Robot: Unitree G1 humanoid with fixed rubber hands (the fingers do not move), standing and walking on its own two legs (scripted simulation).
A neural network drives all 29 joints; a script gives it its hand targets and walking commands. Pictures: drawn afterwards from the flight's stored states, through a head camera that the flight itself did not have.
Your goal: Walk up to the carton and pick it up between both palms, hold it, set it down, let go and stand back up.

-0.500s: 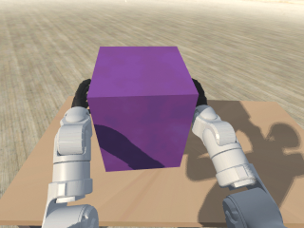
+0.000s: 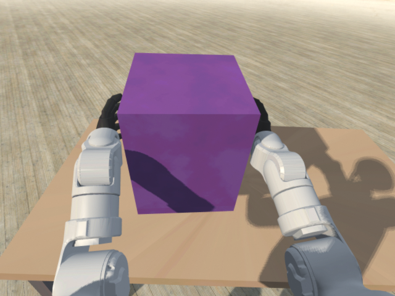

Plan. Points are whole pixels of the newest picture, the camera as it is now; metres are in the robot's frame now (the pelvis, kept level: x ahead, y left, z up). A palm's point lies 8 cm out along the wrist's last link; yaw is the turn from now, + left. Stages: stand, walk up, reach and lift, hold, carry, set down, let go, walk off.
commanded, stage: hold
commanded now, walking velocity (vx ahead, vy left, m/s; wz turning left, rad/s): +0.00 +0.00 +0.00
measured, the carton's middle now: (185, 134) +0.40 +0.00 +0.19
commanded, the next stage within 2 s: set down in 0.72 s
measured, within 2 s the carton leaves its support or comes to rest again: neither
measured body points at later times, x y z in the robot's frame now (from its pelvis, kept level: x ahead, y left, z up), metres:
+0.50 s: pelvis +0.01 +0.00 +0.00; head -0.05 +0.02 +0.45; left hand +0.39 +0.15 +0.21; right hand +0.39 -0.14 +0.21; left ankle +0.02 +0.14 -0.75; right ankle +0.01 -0.13 -0.75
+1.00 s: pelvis +0.01 +0.00 +0.00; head -0.06 +0.02 +0.44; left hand +0.40 +0.13 +0.21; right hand +0.38 -0.17 +0.20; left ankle +0.02 +0.14 -0.75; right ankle +0.01 -0.13 -0.75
